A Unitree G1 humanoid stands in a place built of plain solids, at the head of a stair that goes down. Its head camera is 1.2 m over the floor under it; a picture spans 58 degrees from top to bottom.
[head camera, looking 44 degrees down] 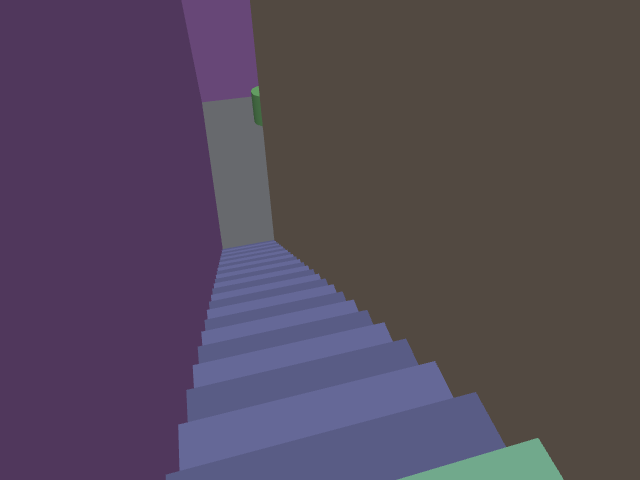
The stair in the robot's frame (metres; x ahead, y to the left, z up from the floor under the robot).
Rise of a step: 0.19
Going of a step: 0.24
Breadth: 1.02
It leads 15 degrees to the left of straight ahead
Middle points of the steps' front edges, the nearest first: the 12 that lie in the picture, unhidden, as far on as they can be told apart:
0.57 -0.04 -0.19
0.80 0.02 -0.38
1.03 0.08 -0.57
1.26 0.14 -0.76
1.49 0.20 -0.95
1.71 0.26 -1.14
1.94 0.32 -1.33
2.17 0.38 -1.52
2.40 0.44 -1.71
2.63 0.50 -1.90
2.85 0.56 -2.09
3.08 0.62 -2.28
